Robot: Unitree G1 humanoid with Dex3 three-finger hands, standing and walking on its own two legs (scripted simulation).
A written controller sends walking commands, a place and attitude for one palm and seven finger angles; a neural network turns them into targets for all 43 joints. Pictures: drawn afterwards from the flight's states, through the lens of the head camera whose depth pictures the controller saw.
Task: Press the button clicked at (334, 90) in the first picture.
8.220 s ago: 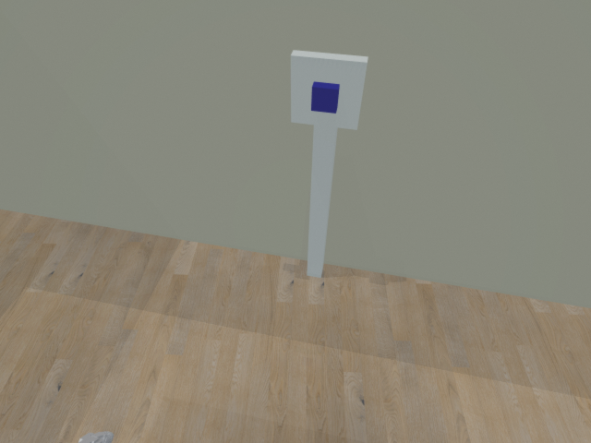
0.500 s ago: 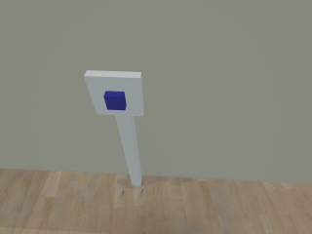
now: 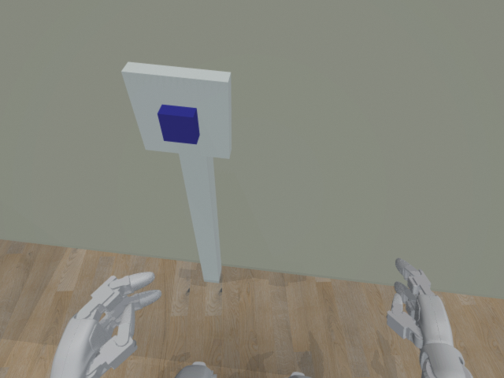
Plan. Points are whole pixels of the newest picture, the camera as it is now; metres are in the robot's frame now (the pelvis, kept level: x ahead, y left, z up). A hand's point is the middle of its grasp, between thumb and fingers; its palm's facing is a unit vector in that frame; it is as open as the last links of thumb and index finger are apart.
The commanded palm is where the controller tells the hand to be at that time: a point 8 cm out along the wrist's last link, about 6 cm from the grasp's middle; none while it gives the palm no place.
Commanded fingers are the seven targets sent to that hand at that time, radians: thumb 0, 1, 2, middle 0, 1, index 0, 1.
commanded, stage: raise the hand and make a fist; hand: left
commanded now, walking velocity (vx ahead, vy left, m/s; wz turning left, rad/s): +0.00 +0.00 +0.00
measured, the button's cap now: (180, 123) +0.50 +0.17 +0.12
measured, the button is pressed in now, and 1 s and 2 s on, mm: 0 0 0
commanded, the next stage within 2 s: aim a knuckle at the button in 1.62 s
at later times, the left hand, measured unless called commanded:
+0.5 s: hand (98, 327) +0.18 +0.21 +0.06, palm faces +0.00 -1.00 -0.05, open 3.1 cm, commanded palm +0.15 +0.26 +0.07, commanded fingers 0.00 0.90 0.90 -1.30 -1.50 -1.30 -1.50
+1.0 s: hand (80, 294) +0.20 +0.23 +0.09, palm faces +0.01 -1.00 -0.06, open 3.1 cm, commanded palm +0.18 +0.29 +0.10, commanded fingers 0.00 0.90 0.90 -1.30 -1.50 -1.30 -1.50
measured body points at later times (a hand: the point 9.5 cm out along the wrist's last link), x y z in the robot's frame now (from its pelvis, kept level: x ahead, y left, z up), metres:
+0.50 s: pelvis -0.02 +0.02 +0.00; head +0.03 +0.02 +0.45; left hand +0.17 +0.27 +0.06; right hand +0.13 -0.22 -0.09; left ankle +0.01 +0.13 -0.67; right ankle +0.00 -0.09 -0.67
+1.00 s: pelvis +0.00 +0.03 +0.02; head +0.02 +0.04 +0.47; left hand +0.20 +0.29 +0.10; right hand +0.19 -0.18 -0.04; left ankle +0.01 +0.13 -0.67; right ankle +0.00 -0.09 -0.67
